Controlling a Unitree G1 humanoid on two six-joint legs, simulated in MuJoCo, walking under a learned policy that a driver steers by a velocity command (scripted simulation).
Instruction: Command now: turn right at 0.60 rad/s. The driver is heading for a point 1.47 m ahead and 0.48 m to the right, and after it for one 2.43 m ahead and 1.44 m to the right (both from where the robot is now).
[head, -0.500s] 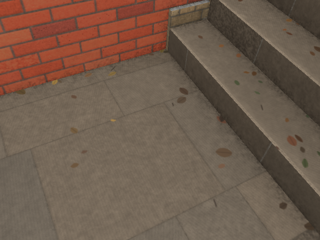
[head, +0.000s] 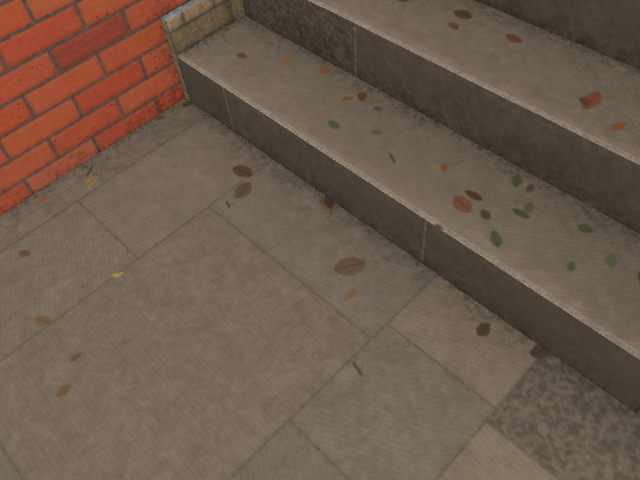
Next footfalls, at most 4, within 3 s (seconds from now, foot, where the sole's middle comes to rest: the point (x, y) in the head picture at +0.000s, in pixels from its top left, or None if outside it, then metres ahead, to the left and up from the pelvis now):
0.30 left None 0.07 0.13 -0.78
0.70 right None -0.03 -0.11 -0.78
1.20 left None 0.33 -0.06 -0.78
1.68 right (513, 447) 0.50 -0.30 -0.78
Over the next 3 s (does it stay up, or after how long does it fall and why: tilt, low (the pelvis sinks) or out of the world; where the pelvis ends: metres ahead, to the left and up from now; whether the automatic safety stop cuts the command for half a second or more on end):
stays up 0.71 -0.17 -0.02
